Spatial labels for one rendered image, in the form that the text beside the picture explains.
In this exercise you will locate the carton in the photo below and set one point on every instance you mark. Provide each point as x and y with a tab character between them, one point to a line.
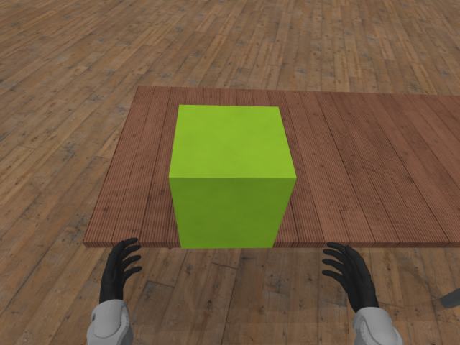
231	176

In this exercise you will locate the robot left hand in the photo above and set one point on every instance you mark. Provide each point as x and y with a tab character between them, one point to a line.
114	277

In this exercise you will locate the right robot forearm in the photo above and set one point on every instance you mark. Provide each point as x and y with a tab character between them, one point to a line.
373	326

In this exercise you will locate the left robot forearm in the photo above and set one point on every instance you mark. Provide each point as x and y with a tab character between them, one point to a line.
110	324

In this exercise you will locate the table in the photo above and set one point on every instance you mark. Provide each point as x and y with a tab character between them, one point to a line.
374	170

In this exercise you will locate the robot right hand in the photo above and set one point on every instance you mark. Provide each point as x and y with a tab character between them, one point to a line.
355	279

